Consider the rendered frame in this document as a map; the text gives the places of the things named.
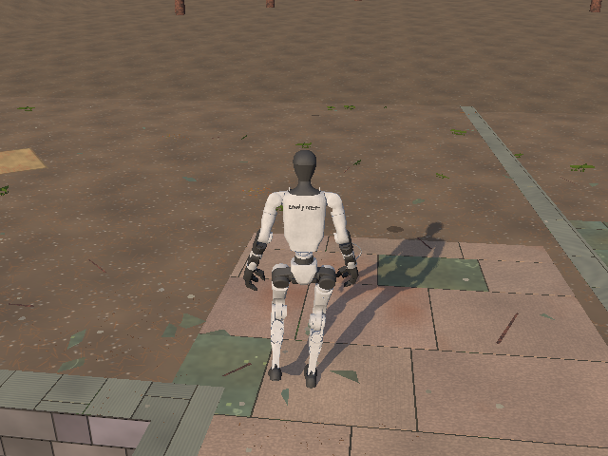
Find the robot left hand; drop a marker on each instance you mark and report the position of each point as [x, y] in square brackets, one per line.
[248, 276]

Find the robot right hand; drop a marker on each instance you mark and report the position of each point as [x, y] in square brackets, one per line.
[348, 272]

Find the left robot shin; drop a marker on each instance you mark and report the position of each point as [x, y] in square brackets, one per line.
[277, 331]

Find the robot right forearm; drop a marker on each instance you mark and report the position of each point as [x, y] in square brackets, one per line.
[348, 253]

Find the robot right upper arm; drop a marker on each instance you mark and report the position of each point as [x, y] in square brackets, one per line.
[334, 201]

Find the left robot thigh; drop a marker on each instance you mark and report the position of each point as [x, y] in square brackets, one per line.
[281, 278]

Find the robot left upper arm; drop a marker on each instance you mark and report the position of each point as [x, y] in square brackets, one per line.
[269, 216]

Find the robot left forearm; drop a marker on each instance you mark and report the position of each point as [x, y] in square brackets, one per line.
[256, 253]

